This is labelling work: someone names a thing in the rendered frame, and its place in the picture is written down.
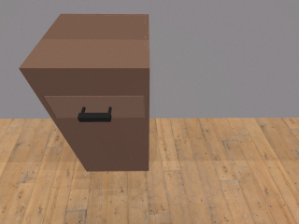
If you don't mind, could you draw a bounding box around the drawer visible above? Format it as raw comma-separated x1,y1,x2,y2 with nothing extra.
44,95,144,118

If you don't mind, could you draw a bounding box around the handle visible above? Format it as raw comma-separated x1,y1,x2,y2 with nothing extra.
78,106,112,122

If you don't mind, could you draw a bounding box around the cabinet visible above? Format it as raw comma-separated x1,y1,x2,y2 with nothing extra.
19,13,150,172

